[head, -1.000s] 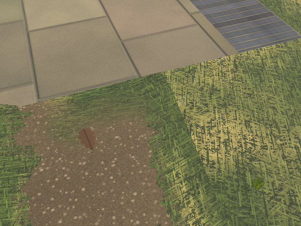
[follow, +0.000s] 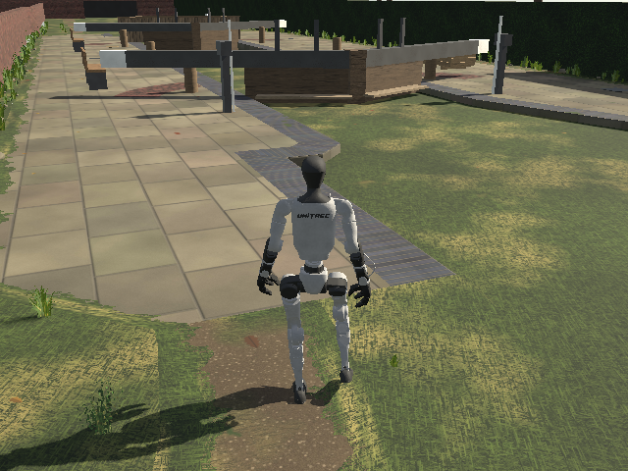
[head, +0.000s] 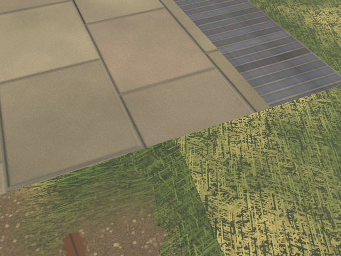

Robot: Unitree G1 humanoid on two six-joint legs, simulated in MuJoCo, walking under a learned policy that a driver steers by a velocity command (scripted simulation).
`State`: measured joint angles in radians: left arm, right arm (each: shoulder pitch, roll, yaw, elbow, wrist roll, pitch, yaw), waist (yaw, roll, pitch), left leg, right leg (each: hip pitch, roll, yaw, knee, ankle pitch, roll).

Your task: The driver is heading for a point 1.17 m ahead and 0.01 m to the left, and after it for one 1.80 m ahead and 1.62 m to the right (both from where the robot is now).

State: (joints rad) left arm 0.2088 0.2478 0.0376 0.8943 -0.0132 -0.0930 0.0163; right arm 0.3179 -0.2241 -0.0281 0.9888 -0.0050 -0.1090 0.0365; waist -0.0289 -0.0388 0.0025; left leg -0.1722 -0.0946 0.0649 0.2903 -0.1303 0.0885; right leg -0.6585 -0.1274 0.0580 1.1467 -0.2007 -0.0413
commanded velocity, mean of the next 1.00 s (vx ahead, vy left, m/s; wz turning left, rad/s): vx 0.30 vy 0.00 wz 0.00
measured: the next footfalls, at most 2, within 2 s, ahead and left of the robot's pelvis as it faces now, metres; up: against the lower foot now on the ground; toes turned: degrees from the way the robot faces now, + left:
right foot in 0.28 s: +0.34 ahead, -0.16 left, +0.00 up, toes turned -2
left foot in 0.70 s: +0.30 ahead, +0.05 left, +0.00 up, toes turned +3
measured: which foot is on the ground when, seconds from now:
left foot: down 0.00-0.30, up 0.32-0.68, down 0.70-1.00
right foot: up 0.00-0.26, down 0.28-0.72, up 0.74-1.00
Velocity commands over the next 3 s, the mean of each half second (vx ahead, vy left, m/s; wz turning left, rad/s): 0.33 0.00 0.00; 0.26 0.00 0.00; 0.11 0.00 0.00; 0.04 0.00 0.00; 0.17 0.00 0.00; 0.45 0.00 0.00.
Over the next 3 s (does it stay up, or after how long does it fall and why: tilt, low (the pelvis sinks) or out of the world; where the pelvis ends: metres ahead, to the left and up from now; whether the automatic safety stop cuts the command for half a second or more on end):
stays up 0.75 -0.06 -0.03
